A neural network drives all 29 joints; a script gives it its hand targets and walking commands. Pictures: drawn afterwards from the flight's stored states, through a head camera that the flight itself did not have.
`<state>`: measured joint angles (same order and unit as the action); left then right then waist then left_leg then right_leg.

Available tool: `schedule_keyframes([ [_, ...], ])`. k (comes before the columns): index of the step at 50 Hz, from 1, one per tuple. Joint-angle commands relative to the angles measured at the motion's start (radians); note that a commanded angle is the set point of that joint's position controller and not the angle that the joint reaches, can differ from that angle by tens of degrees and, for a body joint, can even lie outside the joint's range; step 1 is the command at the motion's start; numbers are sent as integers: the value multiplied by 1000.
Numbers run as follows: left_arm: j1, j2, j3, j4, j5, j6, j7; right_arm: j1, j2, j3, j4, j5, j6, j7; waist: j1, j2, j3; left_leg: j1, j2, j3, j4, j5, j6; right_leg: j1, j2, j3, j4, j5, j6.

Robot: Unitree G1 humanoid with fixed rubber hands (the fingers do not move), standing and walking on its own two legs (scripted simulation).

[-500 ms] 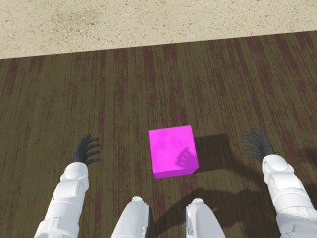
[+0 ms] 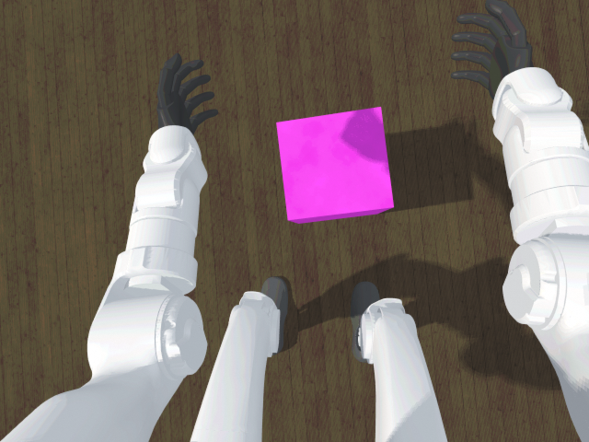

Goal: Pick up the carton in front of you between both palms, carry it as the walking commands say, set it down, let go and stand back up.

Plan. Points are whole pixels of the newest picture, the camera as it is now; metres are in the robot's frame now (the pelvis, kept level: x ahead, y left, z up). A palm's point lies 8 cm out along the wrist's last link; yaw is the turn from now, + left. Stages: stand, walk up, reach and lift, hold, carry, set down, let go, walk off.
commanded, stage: reach and lift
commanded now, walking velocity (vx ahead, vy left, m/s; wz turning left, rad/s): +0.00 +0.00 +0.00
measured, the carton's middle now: (333, 174) +0.49 -0.01 -0.51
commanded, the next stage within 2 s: none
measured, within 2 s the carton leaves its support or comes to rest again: leaves its support in 1.64 s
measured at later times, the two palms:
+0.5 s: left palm (228, 170) +0.47 +0.19 -0.34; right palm (438, 149) +0.51 -0.19 -0.34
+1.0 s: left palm (246, 166) +0.50 +0.18 -0.44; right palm (415, 158) +0.52 -0.18 -0.46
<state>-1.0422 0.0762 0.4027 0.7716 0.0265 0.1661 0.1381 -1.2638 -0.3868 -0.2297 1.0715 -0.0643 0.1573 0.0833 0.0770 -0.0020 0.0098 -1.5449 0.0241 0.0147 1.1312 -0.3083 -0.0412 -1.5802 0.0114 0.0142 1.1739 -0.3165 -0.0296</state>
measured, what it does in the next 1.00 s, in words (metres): lowers itself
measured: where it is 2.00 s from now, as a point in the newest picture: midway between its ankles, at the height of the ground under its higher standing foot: (316, 332)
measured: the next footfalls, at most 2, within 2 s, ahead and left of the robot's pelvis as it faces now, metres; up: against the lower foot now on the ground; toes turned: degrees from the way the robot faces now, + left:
none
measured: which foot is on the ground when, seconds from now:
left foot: down 0.00-1.00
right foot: down 0.00-1.00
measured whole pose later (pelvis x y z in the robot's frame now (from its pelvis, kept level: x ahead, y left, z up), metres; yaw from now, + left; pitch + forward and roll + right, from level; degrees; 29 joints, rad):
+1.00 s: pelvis -0.03 +0.01 -0.27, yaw +3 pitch +36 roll +4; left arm -1.43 0.27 0.08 1.12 -0.34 0.02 0.19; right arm -1.49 -0.50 0.08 1.20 0.26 0.02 -0.06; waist 0.03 0.06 0.39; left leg -2.27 -0.05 0.00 2.16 -0.53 -0.06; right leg -2.30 -0.02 0.03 2.21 -0.55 -0.02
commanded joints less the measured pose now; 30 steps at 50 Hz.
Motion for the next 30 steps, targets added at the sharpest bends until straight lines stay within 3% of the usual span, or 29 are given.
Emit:
schedule_keyframes([
  [1,-127,80,40,-92,35,-55,-16,-200,-62,-40,-86,-31,-43,-6,12,-129,-958,229,-97,70,-22,168,-19,653,44,38,-56,290,42],
  [9,-52,70,32,-20,23,-132,-29,-73,-3,-51,-81,-29,-102,-51,-25,-99,-946,-48,-104,50,218,223,-39,372,33,61,188,416,50],
  [13,-65,101,-44,-37,-53,-153,-9,-83,-60,1,-132,42,-127,-77,-46,-84,-1077,-100,-108,47,364,279,-46,338,30,56,341,481,45],
  [16,-85,136,-112,-65,-122,-156,16,-124,-107,66,-185,115,-137,-92,-42,-100,-1195,-71,-107,47,459,307,-39,326,31,37,444,474,44],
  [22,-209,184,-178,-115,-202,-121,59,-250,-188,147,-224,223,-112,-104,-31,-118,-1239,-53,-101,58,596,180,-31,229,29,1,575,253,40],
  [27,-336,190,-200,-22,-228,-88,74,-349,-217,178,-88,256,-89,-102,-37,-101,-1051,-91,-82,59,666,-15,-25,35,5,-12,628,-1,35],
  [30,-399,196,-197,64,-224,-91,73,-394,-225,194,13,261,-94,-98,-34,-79,-933,-115,-70,55,709,-76,-21,-61,-11,-3,658,-89,30],
])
